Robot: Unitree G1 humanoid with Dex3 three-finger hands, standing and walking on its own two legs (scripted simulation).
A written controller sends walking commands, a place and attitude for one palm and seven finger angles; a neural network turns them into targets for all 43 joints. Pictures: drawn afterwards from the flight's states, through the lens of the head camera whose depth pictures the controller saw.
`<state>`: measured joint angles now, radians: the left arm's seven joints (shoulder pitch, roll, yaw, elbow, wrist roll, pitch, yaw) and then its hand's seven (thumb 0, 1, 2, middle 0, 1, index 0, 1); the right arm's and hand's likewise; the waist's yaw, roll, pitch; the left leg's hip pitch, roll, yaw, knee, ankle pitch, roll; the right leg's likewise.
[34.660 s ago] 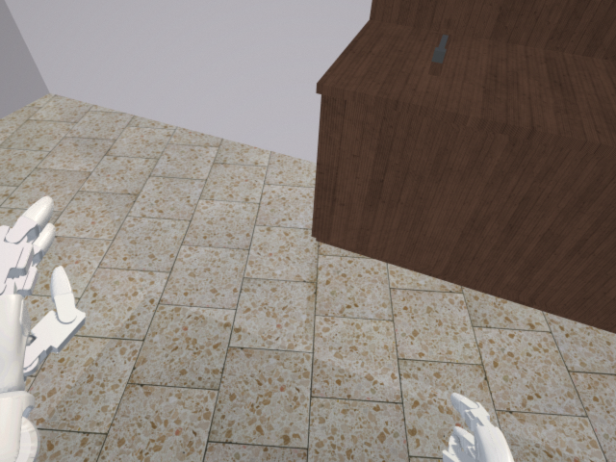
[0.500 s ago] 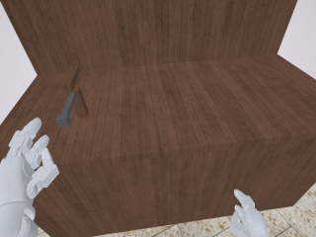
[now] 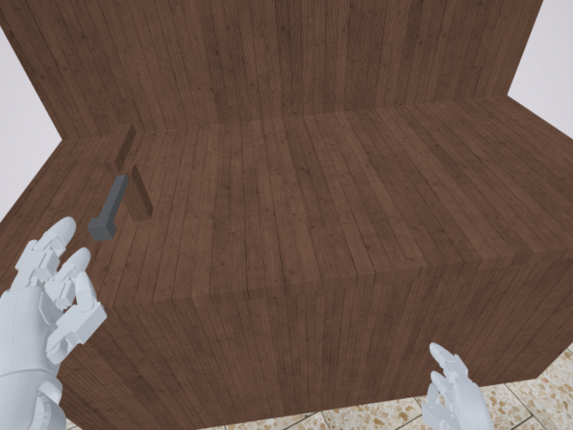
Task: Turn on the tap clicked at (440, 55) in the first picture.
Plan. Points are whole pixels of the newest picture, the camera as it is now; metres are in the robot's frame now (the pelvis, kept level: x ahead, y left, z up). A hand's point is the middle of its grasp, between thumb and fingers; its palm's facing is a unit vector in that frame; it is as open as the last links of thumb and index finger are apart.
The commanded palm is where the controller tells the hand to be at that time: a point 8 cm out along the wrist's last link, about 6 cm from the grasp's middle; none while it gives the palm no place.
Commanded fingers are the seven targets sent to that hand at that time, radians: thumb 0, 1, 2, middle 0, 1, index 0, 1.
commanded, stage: reach beside the lever's end, fingers flat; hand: left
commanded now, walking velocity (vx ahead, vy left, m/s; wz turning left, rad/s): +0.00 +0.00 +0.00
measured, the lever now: (102, 228) +0.35 +0.35 +0.12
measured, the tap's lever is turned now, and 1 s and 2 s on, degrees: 0 0 0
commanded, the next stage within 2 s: none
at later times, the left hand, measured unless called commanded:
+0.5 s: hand (91, 286) +0.21 +0.26 +0.16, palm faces +0.48 -0.87 -0.12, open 7.4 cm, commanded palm +0.17 +0.31 +0.16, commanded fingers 0.00 0.90 0.90 -0.19 -0.28 -0.19 -0.28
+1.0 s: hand (77, 269) +0.24 +0.31 +0.15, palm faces +0.51 -0.86 -0.11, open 7.6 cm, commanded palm +0.21 +0.35 +0.14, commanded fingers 0.00 0.90 0.90 -0.17 -0.22 -0.17 -0.22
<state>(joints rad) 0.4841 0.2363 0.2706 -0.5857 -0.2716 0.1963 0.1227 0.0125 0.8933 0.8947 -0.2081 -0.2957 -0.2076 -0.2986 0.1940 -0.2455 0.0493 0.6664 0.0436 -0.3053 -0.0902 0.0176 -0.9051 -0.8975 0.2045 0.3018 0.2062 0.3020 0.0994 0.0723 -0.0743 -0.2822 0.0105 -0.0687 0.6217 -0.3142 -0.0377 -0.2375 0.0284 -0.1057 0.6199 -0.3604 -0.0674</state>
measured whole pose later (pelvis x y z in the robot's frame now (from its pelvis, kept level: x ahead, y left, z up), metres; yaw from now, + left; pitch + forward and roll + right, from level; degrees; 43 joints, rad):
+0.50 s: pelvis -0.01 +0.01 +0.00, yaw -1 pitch -1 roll +0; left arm 0.29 0.26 0.33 -0.34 -0.27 0.17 0.12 0.01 0.89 0.89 -0.21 -0.29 -0.21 -0.29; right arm 0.19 -0.24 0.05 0.70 0.05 -0.29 -0.11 0.02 -0.91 -0.90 0.20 0.30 0.21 0.30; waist 0.08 0.07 -0.04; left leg -0.29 0.01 -0.06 0.59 -0.28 -0.03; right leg -0.25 0.03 -0.10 0.59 -0.33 -0.06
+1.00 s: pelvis -0.01 +0.01 +0.00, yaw -1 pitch -1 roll +0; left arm 0.12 0.32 0.41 -0.08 -0.27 0.11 0.07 0.01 0.89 0.89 -0.19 -0.23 -0.19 -0.24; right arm 0.18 -0.25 0.05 0.71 0.05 -0.27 -0.12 0.02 -0.90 -0.90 0.21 0.30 0.21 0.30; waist 0.07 0.06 -0.03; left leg -0.30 0.00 -0.05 0.58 -0.27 -0.02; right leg -0.26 0.02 -0.09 0.57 -0.31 -0.05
